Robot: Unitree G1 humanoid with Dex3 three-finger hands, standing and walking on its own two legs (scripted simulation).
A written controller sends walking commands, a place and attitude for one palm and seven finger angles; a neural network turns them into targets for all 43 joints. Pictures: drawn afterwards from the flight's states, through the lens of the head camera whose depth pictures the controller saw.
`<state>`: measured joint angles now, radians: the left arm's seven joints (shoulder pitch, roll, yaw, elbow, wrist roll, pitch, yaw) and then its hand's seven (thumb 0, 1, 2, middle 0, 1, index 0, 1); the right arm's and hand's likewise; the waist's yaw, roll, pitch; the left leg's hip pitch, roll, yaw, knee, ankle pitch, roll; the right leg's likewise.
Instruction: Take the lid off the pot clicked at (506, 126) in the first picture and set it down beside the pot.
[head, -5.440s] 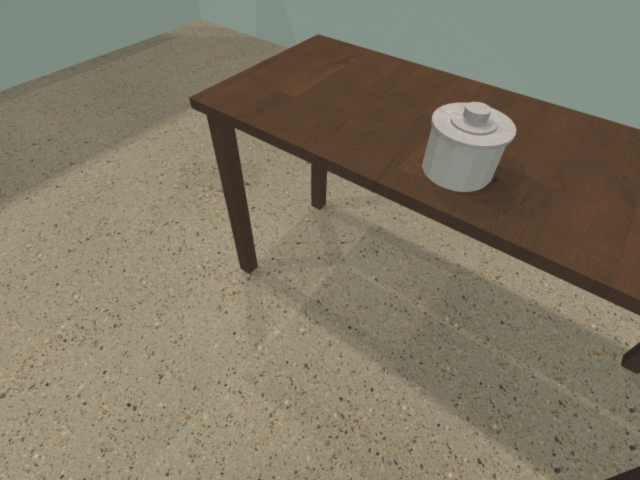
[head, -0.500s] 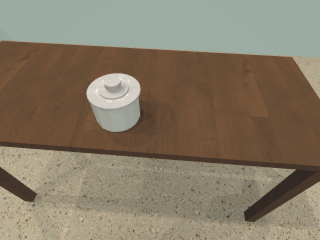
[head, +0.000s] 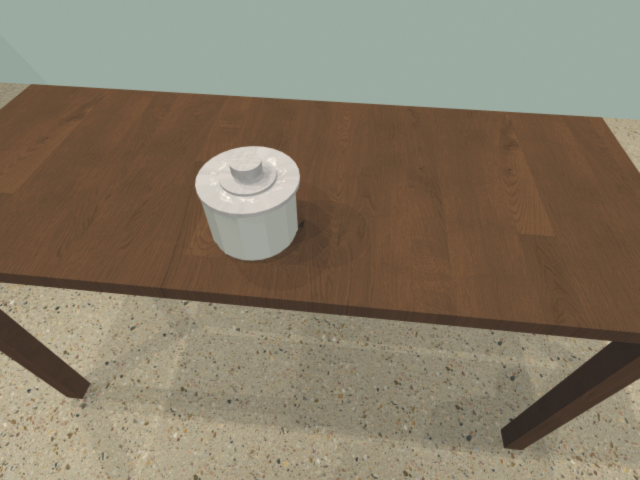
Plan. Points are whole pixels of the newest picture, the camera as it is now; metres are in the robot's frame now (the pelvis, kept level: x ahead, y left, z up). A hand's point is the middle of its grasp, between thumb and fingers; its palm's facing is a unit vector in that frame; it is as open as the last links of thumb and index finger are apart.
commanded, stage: lift the closed hand beside the body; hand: left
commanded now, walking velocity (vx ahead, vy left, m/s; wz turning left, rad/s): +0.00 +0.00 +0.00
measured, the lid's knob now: (245, 165) +0.51 +0.16 +0.11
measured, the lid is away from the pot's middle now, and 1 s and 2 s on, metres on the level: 0.00 0.00 0.00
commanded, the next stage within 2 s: raise the hand higher, near the body in 0.52 s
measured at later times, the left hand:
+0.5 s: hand out of the picture +0.08 +0.22 -0.01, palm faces +0.25 -0.93 -0.27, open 3.1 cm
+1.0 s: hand (78, 473) +0.11 +0.25 +0.05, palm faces +0.25 -0.89 -0.38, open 3.1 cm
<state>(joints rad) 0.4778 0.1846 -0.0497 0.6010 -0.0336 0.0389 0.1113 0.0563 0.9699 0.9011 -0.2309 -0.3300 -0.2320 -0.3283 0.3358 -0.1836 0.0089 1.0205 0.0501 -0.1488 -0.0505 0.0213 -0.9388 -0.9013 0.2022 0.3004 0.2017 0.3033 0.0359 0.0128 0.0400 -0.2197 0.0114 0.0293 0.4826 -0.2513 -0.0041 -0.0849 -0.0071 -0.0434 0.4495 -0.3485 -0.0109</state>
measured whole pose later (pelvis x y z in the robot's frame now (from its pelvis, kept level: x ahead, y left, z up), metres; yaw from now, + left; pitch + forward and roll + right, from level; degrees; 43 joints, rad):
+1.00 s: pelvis -0.03 +0.02 +0.01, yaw +0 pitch -4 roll +0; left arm 0.67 0.27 0.15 -0.27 -0.01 -0.07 0.07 0.02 0.89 0.90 -1.30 -1.50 -1.30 -1.50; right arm 0.20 -0.21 0.00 0.60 0.01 -0.14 -0.07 0.01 -0.90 -0.90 0.20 0.30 0.20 0.30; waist 0.05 0.04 0.04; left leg -0.16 -0.01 0.04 0.42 -0.18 0.03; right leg -0.03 -0.02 -0.04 0.38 -0.27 0.02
